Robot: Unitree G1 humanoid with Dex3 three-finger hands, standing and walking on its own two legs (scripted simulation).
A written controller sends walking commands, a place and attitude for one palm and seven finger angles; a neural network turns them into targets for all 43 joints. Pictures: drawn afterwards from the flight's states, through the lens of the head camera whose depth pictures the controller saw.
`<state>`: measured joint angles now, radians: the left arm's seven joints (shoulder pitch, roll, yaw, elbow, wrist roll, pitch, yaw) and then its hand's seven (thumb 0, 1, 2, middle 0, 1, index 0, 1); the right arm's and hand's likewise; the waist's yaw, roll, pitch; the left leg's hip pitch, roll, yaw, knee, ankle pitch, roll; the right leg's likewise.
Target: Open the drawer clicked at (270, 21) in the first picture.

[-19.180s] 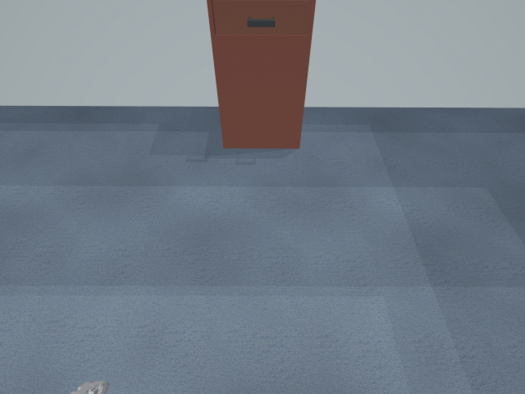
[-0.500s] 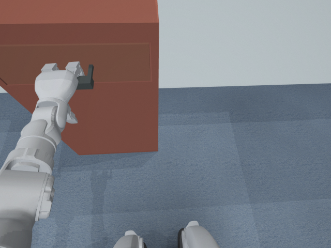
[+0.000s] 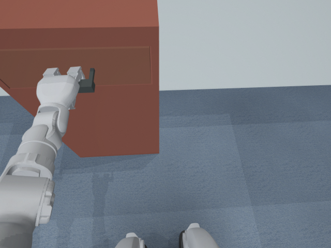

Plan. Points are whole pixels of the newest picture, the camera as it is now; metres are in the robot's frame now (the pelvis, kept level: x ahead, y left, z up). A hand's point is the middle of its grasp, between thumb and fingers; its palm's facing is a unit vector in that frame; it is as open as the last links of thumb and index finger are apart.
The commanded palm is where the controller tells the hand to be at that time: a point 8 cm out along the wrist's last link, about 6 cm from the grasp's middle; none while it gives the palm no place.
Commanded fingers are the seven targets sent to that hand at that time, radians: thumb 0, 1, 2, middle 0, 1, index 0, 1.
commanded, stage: pull the drawer open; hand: left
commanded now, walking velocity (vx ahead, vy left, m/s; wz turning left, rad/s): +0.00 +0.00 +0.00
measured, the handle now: (71, 79) +0.54 +0.23 +0.02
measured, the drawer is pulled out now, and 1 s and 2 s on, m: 0.00 0.08 0.21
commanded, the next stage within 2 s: none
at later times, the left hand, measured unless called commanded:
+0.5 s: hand (67, 111) +0.45 +0.23 +0.00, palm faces -0.05 -0.05 -1.00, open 6.2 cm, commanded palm +0.42 +0.23 +0.05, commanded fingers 0.00 0.90 0.90 -0.40 -1.35 -0.40 -1.35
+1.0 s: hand (64, 132) +0.40 +0.23 +0.00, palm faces -0.04 -0.05 -1.00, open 6.2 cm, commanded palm +0.36 +0.23 +0.05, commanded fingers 0.00 0.90 0.90 -0.40 -1.35 -0.40 -1.35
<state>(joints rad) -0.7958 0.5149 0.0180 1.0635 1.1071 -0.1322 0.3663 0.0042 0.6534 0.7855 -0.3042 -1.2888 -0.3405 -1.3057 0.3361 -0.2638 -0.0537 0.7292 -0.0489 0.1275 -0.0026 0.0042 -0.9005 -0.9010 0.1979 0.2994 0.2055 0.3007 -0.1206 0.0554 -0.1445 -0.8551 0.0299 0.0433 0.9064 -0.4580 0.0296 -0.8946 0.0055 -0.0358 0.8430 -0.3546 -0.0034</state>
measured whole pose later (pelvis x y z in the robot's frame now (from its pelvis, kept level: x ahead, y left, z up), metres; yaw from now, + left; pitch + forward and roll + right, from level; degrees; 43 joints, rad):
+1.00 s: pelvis +0.02 +0.00 +0.02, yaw +0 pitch +18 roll -1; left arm -0.37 0.40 -0.02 0.69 1.09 -0.10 0.40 0.01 0.67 0.80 -0.27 -1.32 -0.33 -1.31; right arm 0.24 -0.25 -0.06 0.66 -0.02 0.15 -0.01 0.01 -0.90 -0.90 0.20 0.30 0.20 0.30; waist -0.03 0.05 -0.14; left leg -0.66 0.03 0.06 0.80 -0.44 0.02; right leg -0.72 0.01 -0.02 0.76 -0.35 -0.01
